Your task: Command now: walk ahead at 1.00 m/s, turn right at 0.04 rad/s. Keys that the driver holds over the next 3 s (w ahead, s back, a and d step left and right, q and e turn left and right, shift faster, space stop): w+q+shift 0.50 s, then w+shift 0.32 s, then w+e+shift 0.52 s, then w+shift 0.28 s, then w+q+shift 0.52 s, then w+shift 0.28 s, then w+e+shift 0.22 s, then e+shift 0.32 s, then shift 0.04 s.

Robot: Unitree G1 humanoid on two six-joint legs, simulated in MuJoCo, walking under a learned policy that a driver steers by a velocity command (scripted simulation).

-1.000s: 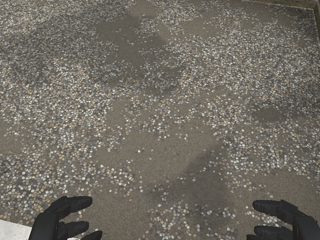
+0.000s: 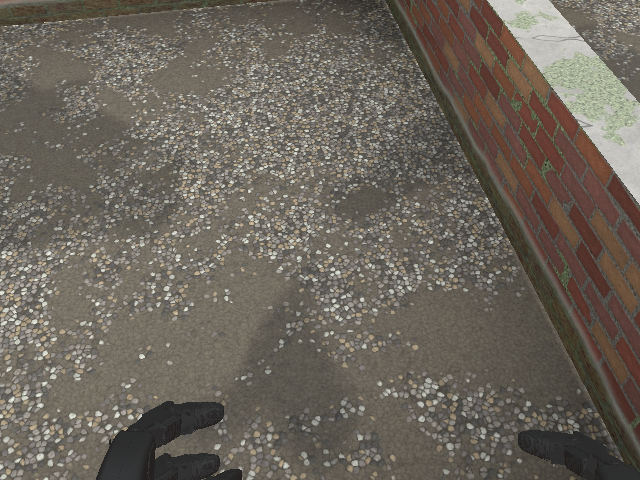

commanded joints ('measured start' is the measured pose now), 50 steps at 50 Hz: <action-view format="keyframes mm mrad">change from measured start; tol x4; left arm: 1 -102 108 28 -110 16 -27 -2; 15 -119 153 9 -173 29 -53 37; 32 -76 115 36 -114 31 -95 50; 50 -52 102 48 -54 -37 -47 59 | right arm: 1 -88 -70 -20 -83 13 -19 -8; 7 -126 -50 -13 -72 45 -11 3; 23 -72 -115 -18 -87 23 -2 32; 28 -128 -118 -14 -133 29 1 50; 44 -90 -94 7 -107 7 10 46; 50 -20 -104 8 -61 -6 8 31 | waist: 1 31 -51 -107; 7 75 -56 -143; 20 20 -51 -133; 27 44 86 -110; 38 12 39 -176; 50 -54 90 -136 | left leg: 1 43 42 -35 -76 188 7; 6 30 10 -93 -79 175 17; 19 -171 -60 -193 13 129 55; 25 -314 -36 -357 -72 89 98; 28 -310 -36 -425 -117 88 102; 41 -148 -63 -411 -42 497 92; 50 69 1 -379 -67 782 8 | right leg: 1 4 -103 121 -218 -69 7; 9 90 -181 93 -290 -100 61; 17 105 -260 10 -273 -168 61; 22 180 -258 -127 -162 -90 69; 26 255 -203 -226 -22 49 90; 32 290 -209 -250 -33 123 82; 44 215 -215 -284 -40 164 69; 50 114 -156 -210 -26 36 55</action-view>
